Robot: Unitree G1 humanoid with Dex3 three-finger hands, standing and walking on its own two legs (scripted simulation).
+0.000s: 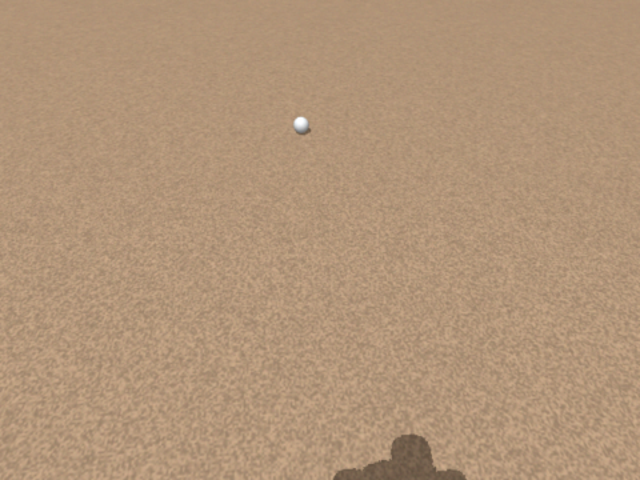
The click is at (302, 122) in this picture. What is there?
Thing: free ball
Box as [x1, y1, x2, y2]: [293, 117, 308, 132]
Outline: 298,117 295,119 293,125 297,131 303,132 307,129 308,122 305,118
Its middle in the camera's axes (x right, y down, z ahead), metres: -0.09 -0.66 +2.25
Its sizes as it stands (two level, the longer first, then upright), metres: 0.088 0.088 0.088
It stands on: the floor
